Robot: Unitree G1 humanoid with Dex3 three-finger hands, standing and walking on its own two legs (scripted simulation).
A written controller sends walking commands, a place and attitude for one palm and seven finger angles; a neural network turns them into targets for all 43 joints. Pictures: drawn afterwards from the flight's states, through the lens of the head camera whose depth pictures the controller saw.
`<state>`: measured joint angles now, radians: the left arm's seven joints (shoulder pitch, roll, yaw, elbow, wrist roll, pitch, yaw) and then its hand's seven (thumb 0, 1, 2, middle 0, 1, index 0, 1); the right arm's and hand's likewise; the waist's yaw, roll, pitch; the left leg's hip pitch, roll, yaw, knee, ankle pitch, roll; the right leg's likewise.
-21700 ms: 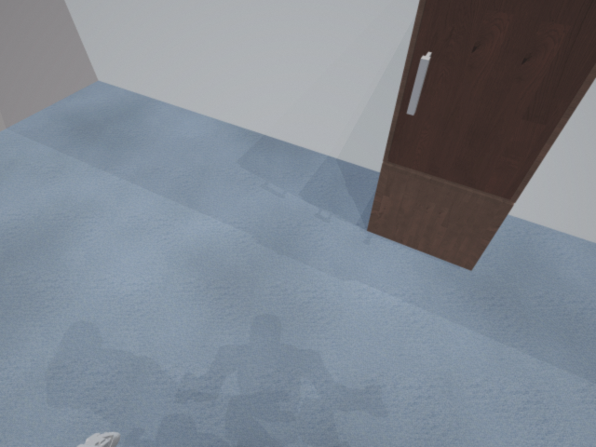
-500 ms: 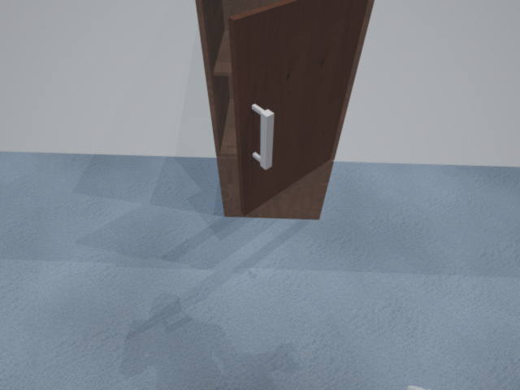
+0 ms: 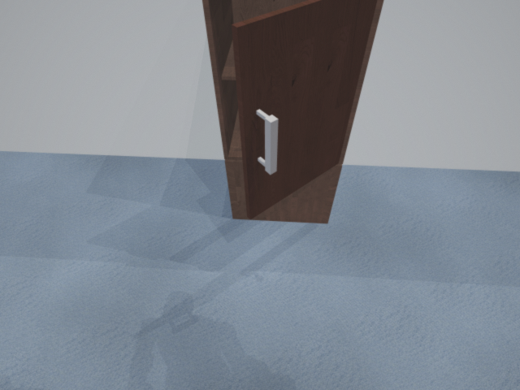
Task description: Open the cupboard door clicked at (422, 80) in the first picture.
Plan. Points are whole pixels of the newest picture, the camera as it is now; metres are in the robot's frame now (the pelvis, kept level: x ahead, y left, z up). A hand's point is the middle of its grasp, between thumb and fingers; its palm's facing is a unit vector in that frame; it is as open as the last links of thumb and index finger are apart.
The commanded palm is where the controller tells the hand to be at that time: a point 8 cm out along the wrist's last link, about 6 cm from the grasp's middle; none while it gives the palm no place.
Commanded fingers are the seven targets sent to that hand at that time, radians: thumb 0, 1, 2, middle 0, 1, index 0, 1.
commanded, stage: let the arm hang, fingers relaxed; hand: left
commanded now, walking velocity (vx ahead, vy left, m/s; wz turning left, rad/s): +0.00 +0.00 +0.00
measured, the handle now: (265, 142) +0.67 +0.02 -0.03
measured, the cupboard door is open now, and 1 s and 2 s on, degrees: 43 43 43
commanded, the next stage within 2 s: look to check the result in 0.34 s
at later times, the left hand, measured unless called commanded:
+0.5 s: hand out of the picture +0.08 +0.20 -0.16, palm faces -0.03 -0.96 -0.28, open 7.4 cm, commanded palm none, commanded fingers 0.00 0.90 0.90 -0.20 -0.30 -0.20 -0.30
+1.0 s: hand out of the picture +0.08 +0.21 -0.16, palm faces -0.02 -0.95 -0.30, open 7.4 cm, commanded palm none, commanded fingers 0.00 0.90 0.90 -0.20 -0.30 -0.20 -0.30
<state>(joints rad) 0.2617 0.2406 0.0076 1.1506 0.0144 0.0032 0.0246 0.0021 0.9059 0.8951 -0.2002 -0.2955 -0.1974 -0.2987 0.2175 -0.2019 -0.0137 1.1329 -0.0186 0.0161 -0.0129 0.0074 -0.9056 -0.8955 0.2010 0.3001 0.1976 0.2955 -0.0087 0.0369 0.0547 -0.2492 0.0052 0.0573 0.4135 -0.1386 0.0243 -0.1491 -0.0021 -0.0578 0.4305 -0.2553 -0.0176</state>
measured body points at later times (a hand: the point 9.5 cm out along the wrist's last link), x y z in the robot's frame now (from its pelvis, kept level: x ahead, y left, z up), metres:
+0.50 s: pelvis +0.02 -0.01 +0.00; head +0.04 -0.02 +0.45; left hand +0.08 +0.25 -0.14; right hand +0.06 -0.28 -0.15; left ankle +0.06 +0.10 -0.74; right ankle -0.01 -0.11 -0.74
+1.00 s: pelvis +0.04 -0.02 +0.01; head +0.05 -0.03 +0.46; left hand +0.08 +0.25 -0.14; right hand +0.10 -0.28 -0.15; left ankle +0.06 +0.10 -0.74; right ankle -0.01 -0.11 -0.74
